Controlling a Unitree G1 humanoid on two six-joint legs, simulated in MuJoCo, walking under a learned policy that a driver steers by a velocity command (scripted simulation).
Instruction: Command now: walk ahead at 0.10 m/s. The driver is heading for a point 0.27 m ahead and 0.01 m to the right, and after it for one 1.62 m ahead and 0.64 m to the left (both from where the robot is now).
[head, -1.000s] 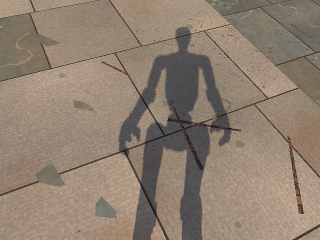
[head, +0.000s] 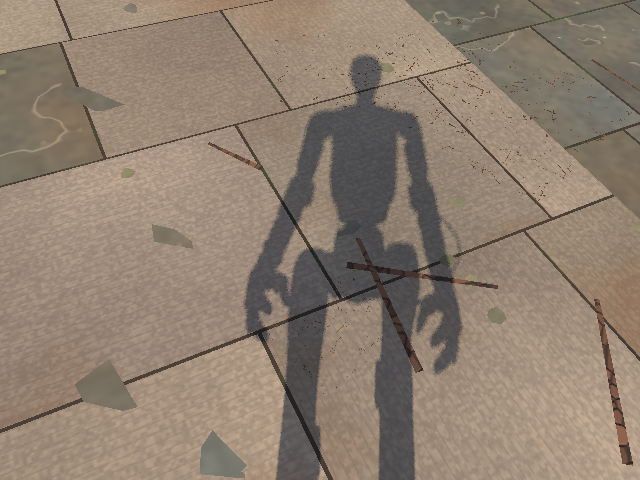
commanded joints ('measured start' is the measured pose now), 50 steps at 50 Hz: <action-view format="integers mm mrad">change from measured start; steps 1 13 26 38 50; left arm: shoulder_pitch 27 118 0 -71 -62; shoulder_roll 14 121 93 111 130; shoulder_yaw -8 25 54 52 39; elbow -15 -37 -149 -238 -321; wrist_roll -10 -5 14 1 -16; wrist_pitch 11 11 62 55 39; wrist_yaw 11 59 38 27 33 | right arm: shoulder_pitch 41 -48 -33 -65 -126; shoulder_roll -109 -109 -230 -231 -275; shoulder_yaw -1 -43 -105 -120 -136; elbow -12 -67 -186 -264 -317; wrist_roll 1 11 -21 14 -1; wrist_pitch -2 69 93 79 95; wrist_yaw -17 -23 18 2 18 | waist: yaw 16 62 -38 -22 -23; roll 153 -128 336 130 155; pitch -25 -107 -22 -86 -121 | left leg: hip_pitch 34 -357 -87 28 -72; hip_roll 222 -3 289 225 191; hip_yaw -77 -38 -415 -413 -553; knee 14 641 -54 -3 38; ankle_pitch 956 -433 -21 365 390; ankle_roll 68 -27 54 154 145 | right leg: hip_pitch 22 411 -165 -222 16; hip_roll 10 -372 -100 -7 50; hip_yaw -20 294 -184 72 81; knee -132 -510 -47 126 -151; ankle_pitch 47 699 -254 -24 -93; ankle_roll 12 -277 42 65 38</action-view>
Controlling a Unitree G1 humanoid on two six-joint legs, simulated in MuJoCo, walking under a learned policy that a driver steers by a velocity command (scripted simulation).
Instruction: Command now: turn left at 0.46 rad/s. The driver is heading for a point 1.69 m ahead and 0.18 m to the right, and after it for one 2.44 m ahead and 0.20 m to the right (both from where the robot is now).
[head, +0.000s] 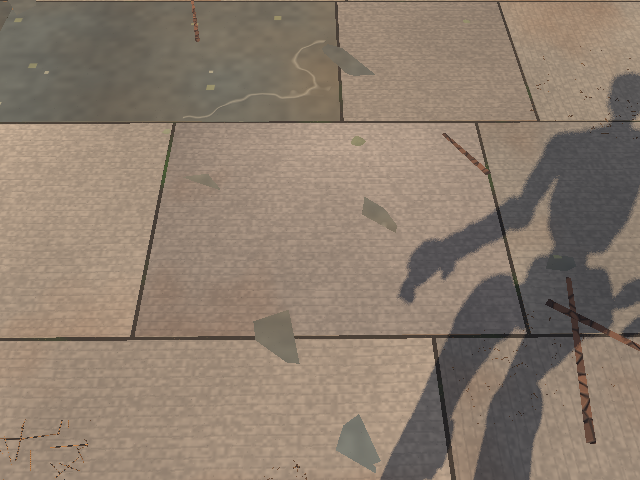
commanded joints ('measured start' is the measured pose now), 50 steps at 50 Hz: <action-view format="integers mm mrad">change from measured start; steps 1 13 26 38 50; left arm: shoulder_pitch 46 49 16 425 391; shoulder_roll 86 96 82 175 74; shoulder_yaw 13 -9 -7 51 1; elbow -66 -75 -37 69 122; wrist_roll -7 10 26 35 6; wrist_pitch -18 -52 -40 -97 -133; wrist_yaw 6 -1 -35 -39 -43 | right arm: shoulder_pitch -9 8 81 -16 -201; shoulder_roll -154 -85 -162 -60 -23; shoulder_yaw -36 -4 8 26 44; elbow -58 2 129 114 42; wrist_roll -2 3 -2 -1 -19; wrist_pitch -4 15 -22 -94 -76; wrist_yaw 2 8 -11 7 57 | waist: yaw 20 15 -23 210 65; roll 117 -137 178 -165 -75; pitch -125 -59 82 -54 52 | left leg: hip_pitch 124 -121 184 -227 -462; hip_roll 276 32 379 156 215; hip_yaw -302 53 -258 142 245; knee -58 499 -273 271 501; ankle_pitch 315 -266 -627 -164 25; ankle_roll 137 -115 143 33 -43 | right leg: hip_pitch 49 287 -74 611 436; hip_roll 12 -216 19 -201 -226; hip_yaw -10 136 -88 143 59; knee -99 -486 -141 -476 -662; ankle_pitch -7 599 -72 -93 526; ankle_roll -19 -208 -94 -118 -214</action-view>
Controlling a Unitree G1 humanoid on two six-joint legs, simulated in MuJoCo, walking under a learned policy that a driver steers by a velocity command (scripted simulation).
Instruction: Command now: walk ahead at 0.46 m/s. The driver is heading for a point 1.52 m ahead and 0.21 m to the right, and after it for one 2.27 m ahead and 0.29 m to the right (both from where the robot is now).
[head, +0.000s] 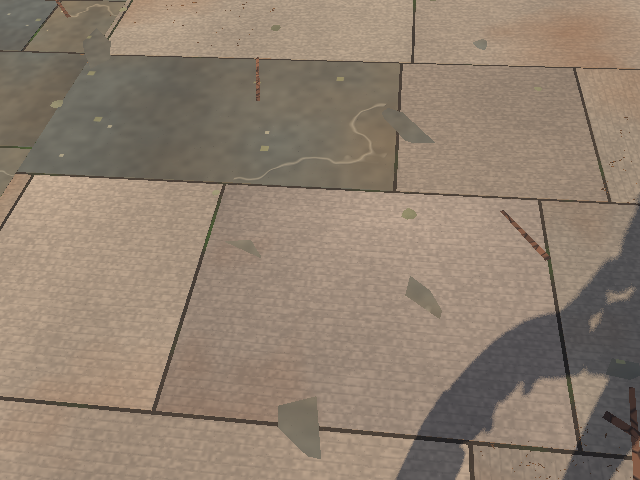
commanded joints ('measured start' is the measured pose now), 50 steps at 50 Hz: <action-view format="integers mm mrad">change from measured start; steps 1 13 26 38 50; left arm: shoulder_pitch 57 142 -278 -334 -89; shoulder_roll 123 24 75 104 106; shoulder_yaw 19 -8 19 24 36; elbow -10 -5 -106 -147 11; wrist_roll -4 -30 19 11 -6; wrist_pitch -13 1 49 17 -29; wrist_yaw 6 6 -25 -6 7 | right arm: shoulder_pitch -144 317 225 303 159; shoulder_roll -27 -244 -62 -101 3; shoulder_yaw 5 -65 -13 -14 -12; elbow -97 -18 51 104 11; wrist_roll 1 -37 32 10 -1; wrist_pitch -7 -36 -73 -56 -5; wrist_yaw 6 -51 -39 -66 -18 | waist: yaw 9 -129 -21 12 -55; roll -109 148 -7 37 -92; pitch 89 -325 67 -4 9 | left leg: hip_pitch -152 933 447 709 13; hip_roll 2 322 98 142 24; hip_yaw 36 -542 -111 -38 -35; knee -116 -552 -890 -579 108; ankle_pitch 76 -139 221 857 -41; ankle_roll -27 272 161 113 -2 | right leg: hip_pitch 13 -462 -665 -403 -143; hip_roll -245 -50 -198 -45 -278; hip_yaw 142 -19 23 -58 182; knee -102 1014 700 302 -79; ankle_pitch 386 -24 154 54 289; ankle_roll -109 11 66 -35 -132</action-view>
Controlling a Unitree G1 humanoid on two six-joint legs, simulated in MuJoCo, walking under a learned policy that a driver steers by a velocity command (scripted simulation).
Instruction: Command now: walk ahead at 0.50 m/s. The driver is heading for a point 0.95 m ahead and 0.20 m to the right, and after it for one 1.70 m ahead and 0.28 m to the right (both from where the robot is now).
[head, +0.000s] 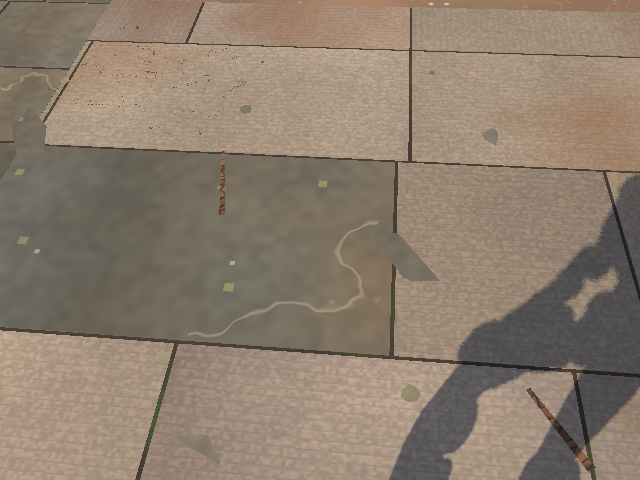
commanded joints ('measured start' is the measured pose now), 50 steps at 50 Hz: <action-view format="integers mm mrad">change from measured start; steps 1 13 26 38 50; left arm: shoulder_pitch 62 217 96 -300 -20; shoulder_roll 100 108 26 5 168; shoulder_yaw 15 7 18 -6 64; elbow -14 55 -10 -174 -106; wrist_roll -6 9 15 15 -4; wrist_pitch -25 -9 57 67 66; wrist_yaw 3 21 -15 -44 4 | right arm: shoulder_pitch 32 -306 46 228 30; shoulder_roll -27 -35 -38 -73 -97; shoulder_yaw -5 10 -12 -12 -24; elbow -35 -164 -24 31 -140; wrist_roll -8 9 19 16 28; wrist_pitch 18 -1 -62 -59 -59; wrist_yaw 12 10 -24 -50 -18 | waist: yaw -27 47 29 -39 30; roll -78 -101 32 31 30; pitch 1 56 -15 62 -32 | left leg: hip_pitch -106 -125 332 522 -221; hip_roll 46 -5 198 187 46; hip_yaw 10 88 -67 212 -15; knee -53 -517 -960 -935 205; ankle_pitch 87 194 228 581 -48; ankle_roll -27 4 81 40 -48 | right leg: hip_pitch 40 283 -339 -470 179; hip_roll -270 -294 -158 -129 -332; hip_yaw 226 145 147 -17 532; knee -218 -155 806 349 -116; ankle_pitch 232 491 -72 160 124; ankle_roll -111 -88 25 23 -251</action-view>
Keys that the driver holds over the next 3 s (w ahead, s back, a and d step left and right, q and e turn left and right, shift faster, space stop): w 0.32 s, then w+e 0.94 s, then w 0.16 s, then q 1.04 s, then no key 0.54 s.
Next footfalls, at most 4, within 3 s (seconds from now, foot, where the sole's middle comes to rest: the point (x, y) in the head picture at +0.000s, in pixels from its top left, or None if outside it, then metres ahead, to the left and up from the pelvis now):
0.34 left None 0.35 0.12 -0.78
0.90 right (381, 424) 0.60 -0.08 -0.78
1.46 left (377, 284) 0.97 -0.09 -0.78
1.98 right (452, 304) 0.91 -0.27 -0.78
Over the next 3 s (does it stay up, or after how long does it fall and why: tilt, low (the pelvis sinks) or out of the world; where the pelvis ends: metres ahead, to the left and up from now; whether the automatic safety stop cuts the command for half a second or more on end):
stays up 0.86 -0.13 0.00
